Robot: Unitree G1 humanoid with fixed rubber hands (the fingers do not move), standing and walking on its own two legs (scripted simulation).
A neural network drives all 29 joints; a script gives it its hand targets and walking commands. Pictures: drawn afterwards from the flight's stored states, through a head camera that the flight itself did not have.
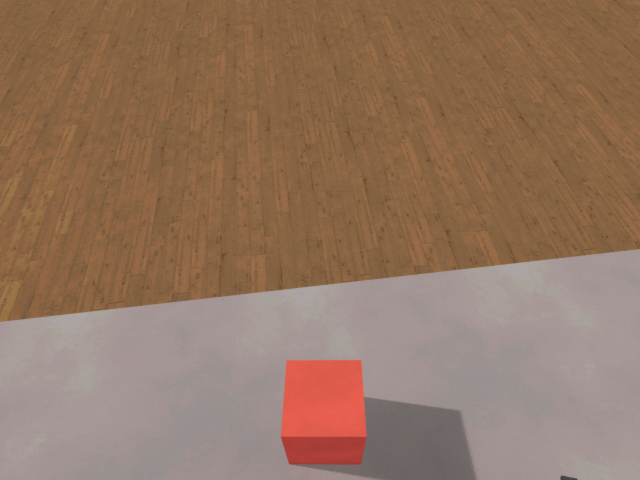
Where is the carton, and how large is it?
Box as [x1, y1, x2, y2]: [281, 360, 366, 464]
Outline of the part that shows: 287,360 281,438 289,463 360,464 366,436 360,360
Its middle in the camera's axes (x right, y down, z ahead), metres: +0.01 +0.49 +1.09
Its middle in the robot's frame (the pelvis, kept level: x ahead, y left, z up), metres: +0.46 +0.03 -0.66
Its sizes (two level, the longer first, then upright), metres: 0.210 0.200 0.250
